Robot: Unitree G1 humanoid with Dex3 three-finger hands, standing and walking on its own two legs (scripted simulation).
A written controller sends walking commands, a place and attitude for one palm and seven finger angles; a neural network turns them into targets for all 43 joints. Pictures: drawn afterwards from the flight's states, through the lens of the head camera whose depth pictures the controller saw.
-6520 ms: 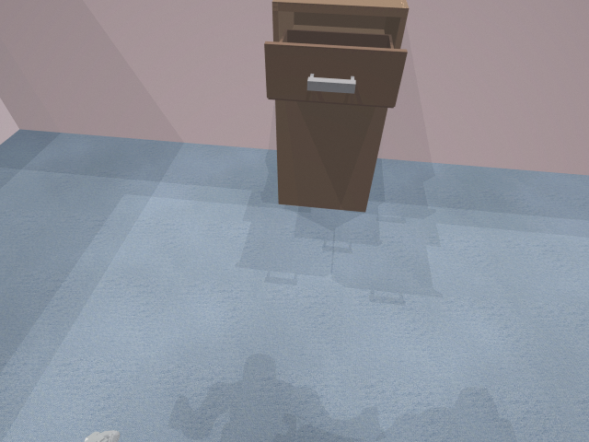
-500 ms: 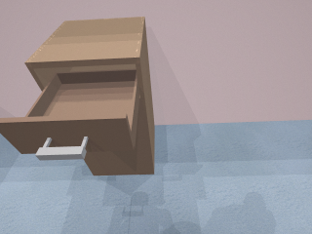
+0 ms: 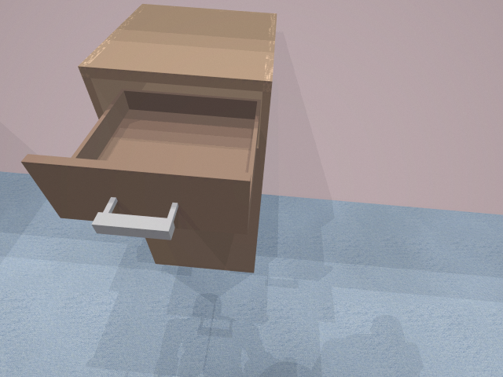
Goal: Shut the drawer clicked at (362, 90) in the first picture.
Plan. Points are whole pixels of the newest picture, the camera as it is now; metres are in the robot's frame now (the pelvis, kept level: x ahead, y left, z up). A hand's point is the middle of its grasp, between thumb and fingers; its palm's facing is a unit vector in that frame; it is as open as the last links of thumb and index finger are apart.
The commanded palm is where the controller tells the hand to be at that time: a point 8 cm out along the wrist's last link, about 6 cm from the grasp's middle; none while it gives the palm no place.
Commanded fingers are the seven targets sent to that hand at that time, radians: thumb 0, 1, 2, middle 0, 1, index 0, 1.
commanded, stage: come to a stop and stand still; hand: left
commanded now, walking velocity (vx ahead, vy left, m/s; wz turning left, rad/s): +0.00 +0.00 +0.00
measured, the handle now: (139, 215) +0.36 +0.25 +0.03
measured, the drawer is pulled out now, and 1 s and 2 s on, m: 0.28 0.28 0.28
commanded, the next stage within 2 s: look again from close up in 0.36 s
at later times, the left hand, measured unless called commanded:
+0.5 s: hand out of the picture +0.00 +0.19 -0.17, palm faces -0.01 -0.98 -0.21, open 7.3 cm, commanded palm none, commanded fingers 0.00 0.90 0.90 -0.20 -0.30 -0.20 -0.30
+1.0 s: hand out of the picture -0.04 +0.17 -0.18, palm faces +0.02 -0.99 -0.17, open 7.3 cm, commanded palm none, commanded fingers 0.00 0.90 0.90 -0.20 -0.30 -0.20 -0.30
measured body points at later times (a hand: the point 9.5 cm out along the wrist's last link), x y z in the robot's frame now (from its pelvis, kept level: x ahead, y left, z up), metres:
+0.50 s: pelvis -0.01 +0.02 +0.00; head +0.01 +0.02 +0.45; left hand +0.00 +0.25 -0.16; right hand -0.03 -0.20 -0.16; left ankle -0.01 +0.12 -0.74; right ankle -0.02 -0.13 -0.74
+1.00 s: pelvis -0.04 +0.01 +0.00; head -0.05 +0.02 +0.45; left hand -0.04 +0.22 -0.16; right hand -0.03 -0.22 -0.15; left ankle -0.01 +0.12 -0.74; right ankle -0.02 -0.13 -0.74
